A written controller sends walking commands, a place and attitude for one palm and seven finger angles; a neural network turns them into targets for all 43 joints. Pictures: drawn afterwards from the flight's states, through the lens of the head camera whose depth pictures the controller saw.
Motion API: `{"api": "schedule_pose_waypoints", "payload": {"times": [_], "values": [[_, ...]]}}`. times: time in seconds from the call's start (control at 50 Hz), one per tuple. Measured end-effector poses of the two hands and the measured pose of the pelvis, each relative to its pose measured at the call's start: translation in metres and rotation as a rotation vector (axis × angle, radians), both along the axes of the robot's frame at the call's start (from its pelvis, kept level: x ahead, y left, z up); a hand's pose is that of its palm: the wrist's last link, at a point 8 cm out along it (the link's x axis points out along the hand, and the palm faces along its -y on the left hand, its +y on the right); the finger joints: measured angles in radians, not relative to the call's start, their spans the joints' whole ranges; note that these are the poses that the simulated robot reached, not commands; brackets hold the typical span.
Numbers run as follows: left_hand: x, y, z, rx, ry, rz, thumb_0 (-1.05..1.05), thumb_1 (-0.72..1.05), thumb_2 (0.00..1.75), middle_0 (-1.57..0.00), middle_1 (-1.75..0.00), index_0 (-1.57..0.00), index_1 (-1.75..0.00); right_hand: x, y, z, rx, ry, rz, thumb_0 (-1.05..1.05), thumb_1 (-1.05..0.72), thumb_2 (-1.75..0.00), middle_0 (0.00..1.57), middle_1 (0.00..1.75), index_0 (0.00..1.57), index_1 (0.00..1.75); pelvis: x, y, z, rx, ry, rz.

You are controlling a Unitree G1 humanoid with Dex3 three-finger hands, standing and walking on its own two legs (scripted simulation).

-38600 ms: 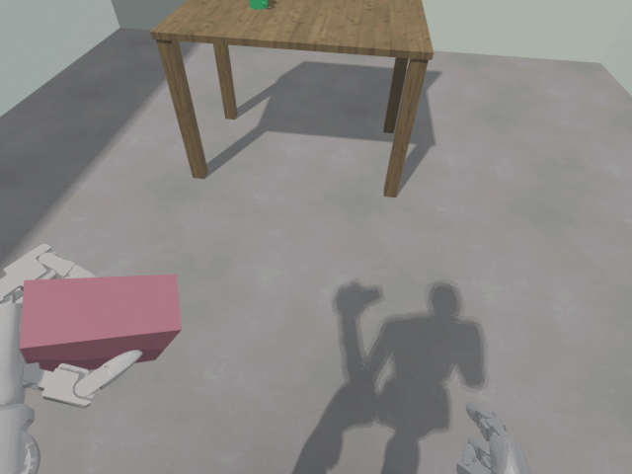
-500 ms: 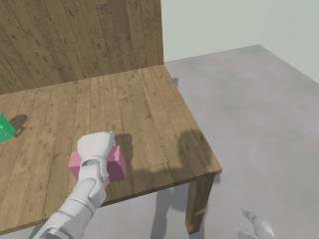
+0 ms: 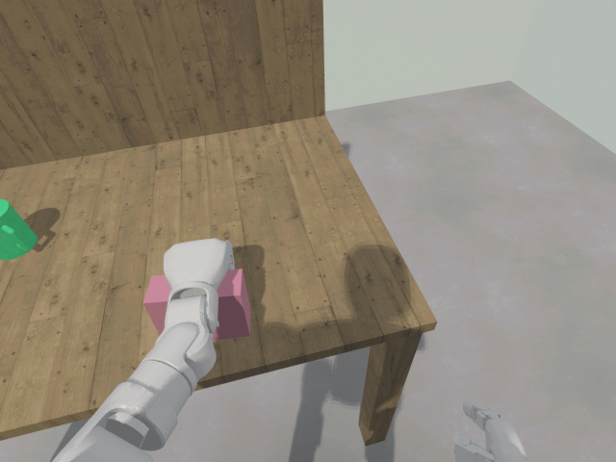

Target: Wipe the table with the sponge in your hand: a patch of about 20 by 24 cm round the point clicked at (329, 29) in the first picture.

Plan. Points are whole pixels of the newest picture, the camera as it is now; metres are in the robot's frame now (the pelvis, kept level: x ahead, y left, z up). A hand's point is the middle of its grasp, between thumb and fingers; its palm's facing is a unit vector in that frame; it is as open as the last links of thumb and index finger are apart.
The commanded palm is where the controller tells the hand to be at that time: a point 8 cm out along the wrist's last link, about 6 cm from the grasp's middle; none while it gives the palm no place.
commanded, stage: wipe forward along the third lane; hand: left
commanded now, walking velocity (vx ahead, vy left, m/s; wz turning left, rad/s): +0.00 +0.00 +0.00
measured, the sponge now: (205, 315) +0.33 +0.21 -0.03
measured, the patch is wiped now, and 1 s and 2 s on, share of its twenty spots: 0.55 0.75 0.95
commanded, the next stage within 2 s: wipe back along the third lane in 1.36 s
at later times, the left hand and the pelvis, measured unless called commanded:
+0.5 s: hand (215, 258) +0.40 +0.20 +0.03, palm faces -0.11 +0.03 -0.99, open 9.4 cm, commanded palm +0.39 +0.20 +0.06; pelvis -0.03 -0.02 -0.01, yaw -1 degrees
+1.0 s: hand (217, 237) +0.44 +0.22 +0.03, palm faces -0.14 +0.03 -0.99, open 9.4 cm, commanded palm +0.44 +0.21 +0.05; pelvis -0.02 -0.02 -0.02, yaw -3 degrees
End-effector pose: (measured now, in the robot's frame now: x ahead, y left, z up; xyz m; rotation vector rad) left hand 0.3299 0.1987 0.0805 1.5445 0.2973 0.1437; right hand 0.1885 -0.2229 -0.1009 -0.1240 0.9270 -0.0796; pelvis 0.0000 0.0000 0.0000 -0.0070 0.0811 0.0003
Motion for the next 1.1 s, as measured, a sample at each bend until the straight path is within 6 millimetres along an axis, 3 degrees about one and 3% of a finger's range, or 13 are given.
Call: {"api": "schedule_pose_waypoints", "payload": {"times": [0.16,0.48,0.62,0.82,1.1], "values": [[0.014,-0.001,0.001,0.021,0.006,-0.010,0.00,-0.61,1.09,-0.90,-1.38,-0.94,-1.40,-0.033,-0.009,-0.014,-0.020,0.058,-0.029,0.01,-0.90,-0.90,0.20,0.30,0.20,0.30,-0.013,-0.004,-0.005,0.000,0.027,0.001],[0.051,-0.001,0.004,0.050,0.015,0.006,0.00,-0.61,1.09,-0.90,-1.39,-0.94,-1.41,-0.135,-0.052,-0.037,-0.076,0.225,-0.171,0.01,-0.90,-0.90,0.20,0.30,0.20,0.30,-0.033,-0.016,-0.014,-0.002,0.087,-0.022],[0.064,0.000,0.002,0.054,0.036,0.006,-0.01,-0.61,1.09,-0.90,-1.39,-0.94,-1.42,-0.167,-0.063,-0.041,-0.092,0.279,-0.219,0.01,-0.90,-0.90,0.20,0.30,0.20,0.30,-0.034,-0.018,-0.016,-0.005,0.114,-0.040],[0.088,0.008,0.004,0.051,0.029,0.017,-0.01,-0.61,1.10,-0.90,-1.38,-0.94,-1.42,-0.179,-0.064,-0.042,-0.086,0.291,-0.248,0.01,-0.90,-0.90,0.20,0.30,0.20,0.30,-0.030,-0.020,-0.018,-0.011,0.154,-0.055],[0.108,0.013,0.002,0.057,0.036,0.015,-0.01,-0.61,1.10,-0.90,-1.39,-0.94,-1.43,-0.162,-0.054,-0.043,-0.073,0.285,-0.224,0.01,-0.90,-0.90,0.21,0.30,0.20,0.30,-0.020,-0.014,-0.020,-0.018,0.192,-0.052]]}}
